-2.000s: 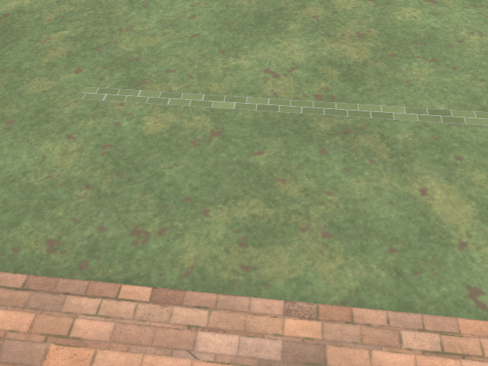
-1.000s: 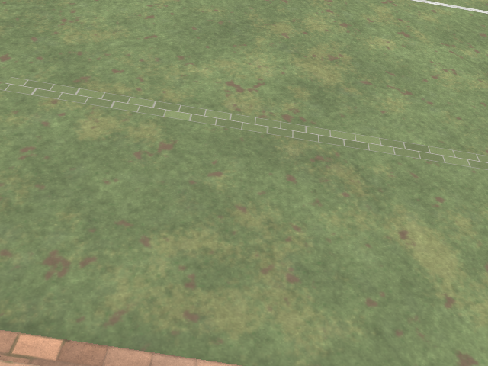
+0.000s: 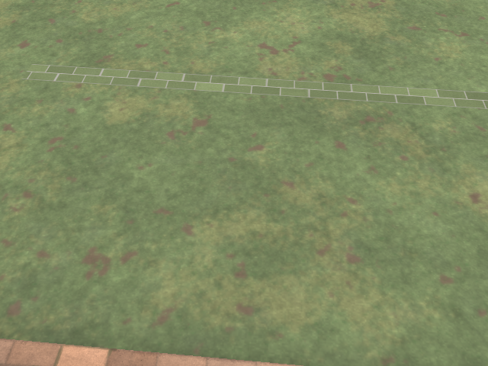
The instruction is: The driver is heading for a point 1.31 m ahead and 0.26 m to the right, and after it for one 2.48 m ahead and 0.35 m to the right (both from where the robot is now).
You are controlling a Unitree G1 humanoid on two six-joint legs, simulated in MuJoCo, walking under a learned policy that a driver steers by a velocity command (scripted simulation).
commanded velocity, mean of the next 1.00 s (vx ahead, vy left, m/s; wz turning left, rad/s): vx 0.20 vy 0.00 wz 0.00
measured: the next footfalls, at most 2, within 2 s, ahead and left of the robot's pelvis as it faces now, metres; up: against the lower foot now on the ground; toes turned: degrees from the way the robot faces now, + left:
right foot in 0.88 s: +0.07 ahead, -0.13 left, +0.00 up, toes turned +1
left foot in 1.26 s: +0.22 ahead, +0.12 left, -0.22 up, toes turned +0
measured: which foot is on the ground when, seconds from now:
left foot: down 0.00-0.90, up 0.92-1.00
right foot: down 0.00-0.70, up 0.72-0.86, down 0.88-1.00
